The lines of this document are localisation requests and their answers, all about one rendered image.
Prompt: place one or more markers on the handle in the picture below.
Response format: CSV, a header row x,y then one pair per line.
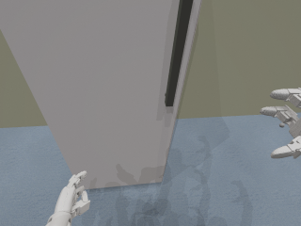
x,y
183,18

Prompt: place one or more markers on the robot left hand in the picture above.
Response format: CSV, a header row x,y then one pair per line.
x,y
67,200

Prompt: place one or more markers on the fridge door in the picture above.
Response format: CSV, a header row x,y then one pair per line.
x,y
98,70

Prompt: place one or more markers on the left robot forearm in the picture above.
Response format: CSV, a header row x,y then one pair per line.
x,y
60,219

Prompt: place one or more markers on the robot right hand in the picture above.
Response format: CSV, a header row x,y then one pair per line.
x,y
289,117

